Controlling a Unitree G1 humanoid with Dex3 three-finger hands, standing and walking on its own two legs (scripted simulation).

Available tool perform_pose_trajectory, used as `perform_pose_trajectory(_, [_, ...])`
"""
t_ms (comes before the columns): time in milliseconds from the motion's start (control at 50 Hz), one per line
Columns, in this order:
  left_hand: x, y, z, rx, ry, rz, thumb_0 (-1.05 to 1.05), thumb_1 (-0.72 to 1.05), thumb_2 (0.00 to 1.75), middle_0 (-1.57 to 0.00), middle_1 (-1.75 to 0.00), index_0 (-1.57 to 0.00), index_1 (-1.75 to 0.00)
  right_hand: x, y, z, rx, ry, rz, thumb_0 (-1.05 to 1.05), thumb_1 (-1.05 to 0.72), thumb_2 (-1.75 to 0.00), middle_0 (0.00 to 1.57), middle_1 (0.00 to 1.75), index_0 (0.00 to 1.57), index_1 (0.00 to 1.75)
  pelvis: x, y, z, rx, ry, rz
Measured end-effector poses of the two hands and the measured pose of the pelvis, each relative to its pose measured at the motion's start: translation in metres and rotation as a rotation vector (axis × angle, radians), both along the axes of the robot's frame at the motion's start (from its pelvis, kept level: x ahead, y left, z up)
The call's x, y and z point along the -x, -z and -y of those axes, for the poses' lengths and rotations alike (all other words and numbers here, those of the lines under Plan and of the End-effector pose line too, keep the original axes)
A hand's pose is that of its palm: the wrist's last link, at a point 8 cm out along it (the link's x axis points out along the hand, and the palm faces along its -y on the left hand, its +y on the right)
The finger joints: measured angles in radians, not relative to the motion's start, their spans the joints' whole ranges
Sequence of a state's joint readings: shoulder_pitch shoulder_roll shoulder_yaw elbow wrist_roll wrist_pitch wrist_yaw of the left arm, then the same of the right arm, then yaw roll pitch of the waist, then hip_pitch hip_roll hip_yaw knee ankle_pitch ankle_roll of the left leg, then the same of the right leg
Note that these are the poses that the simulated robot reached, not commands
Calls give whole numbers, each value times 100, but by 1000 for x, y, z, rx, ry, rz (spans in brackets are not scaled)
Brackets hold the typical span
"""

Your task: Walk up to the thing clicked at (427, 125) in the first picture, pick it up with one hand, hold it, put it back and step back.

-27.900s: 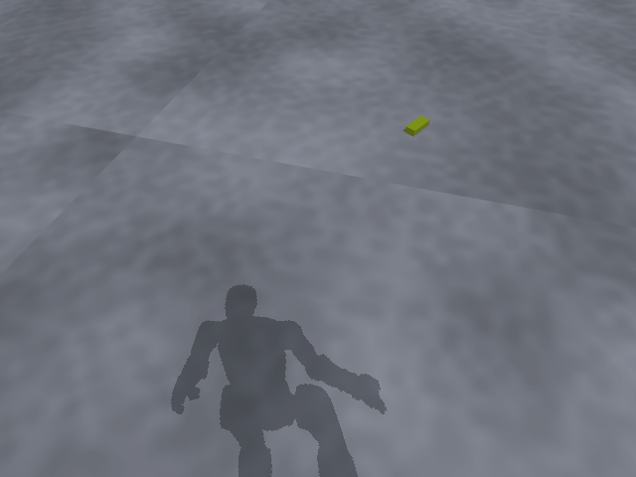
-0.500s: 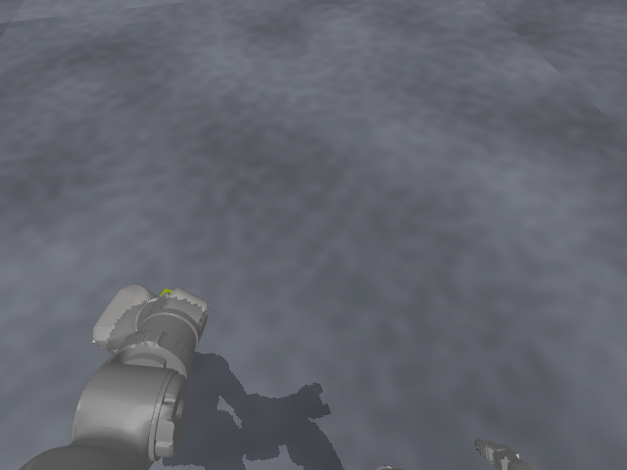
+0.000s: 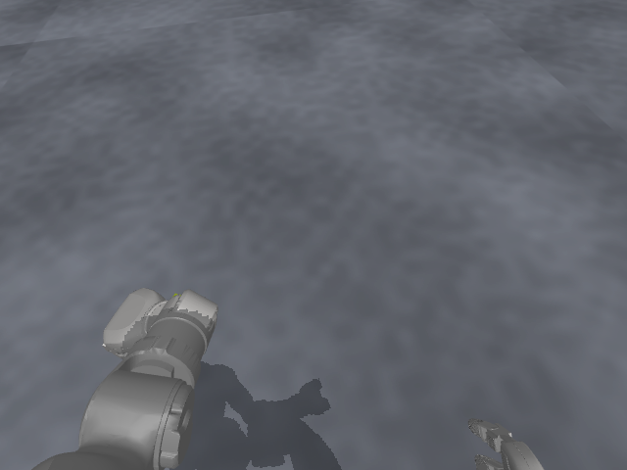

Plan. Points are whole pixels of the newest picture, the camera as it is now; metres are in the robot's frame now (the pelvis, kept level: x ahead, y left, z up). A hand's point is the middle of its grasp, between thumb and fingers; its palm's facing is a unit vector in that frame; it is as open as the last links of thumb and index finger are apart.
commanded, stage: hold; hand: left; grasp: from above
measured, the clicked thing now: (169, 341) +0.33 +0.23 -0.08
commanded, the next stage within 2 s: crouch in 0.76 s
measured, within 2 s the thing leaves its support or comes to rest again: neither
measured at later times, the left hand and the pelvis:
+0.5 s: hand (159, 338) +0.31 +0.23 -0.02, palm faces -0.14 -0.44 -0.89, open 8.8 cm; pelvis -0.01 +0.00 +0.01, yaw +0 degrees
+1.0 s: hand (158, 328) +0.33 +0.23 -0.02, palm faces -0.15 -0.43 -0.89, open 8.7 cm; pelvis +0.01 +0.01 +0.01, yaw +0 degrees
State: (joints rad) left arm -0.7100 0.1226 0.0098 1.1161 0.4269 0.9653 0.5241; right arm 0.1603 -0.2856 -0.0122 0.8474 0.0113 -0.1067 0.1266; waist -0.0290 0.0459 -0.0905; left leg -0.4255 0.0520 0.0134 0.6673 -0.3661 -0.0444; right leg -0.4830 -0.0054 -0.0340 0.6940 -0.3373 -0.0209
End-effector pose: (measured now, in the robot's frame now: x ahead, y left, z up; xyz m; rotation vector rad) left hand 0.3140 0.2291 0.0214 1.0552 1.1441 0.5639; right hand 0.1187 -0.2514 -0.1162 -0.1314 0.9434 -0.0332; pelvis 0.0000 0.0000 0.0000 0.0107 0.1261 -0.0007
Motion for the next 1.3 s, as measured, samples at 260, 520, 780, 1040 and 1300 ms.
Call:
perform_pose_trajectory(260, [6,-9,0,5,-10,10,1,19,44,-72,-60,-72,-57,-3,-7,-6,-4,-13,30,1,-91,-90,20,30,20,30,5,-4,-2,1,4,18])
perform_pose_trajectory(520, [4,-13,-3,4,-7,0,1,19,43,-72,-61,-72,-57,-8,-10,-10,-9,-15,45,1,-91,-90,20,30,20,30,5,-5,-4,3,4,15])
perform_pose_trajectory(780, [-6,-14,-5,12,-10,5,1,20,41,-73,-60,-73,-56,-15,-11,-10,-6,-7,46,1,-91,-90,20,30,20,30,-2,-6,-6,2,5,5])
perform_pose_trajectory(1040, [-12,-8,-7,-5,5,-22,1,21,39,-77,-51,-77,-47,-18,-11,-7,-2,1,29,1,-89,-89,20,30,20,30,-8,-6,-6,4,3,-20])
perform_pose_trajectory(1300, [-4,58,-11,-6,14,-97,0,23,35,-84,-35,-83,-32,35,15,8,61,25,-114,1,-88,-89,20,30,20,30,7,16,-3,6,10,-133])
